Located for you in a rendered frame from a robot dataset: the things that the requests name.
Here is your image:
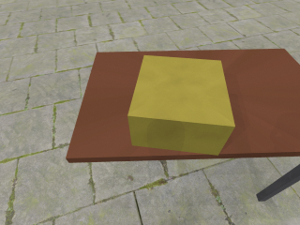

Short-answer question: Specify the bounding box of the table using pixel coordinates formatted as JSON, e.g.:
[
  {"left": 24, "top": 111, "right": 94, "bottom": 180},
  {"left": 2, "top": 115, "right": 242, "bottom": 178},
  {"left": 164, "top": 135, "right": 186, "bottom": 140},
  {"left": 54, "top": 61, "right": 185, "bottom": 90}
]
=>
[{"left": 66, "top": 48, "right": 300, "bottom": 202}]

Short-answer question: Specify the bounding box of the carton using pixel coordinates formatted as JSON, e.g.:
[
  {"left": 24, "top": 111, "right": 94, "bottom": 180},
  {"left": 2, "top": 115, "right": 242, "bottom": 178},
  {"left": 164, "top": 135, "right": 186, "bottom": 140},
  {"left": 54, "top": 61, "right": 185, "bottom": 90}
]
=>
[{"left": 127, "top": 55, "right": 235, "bottom": 156}]

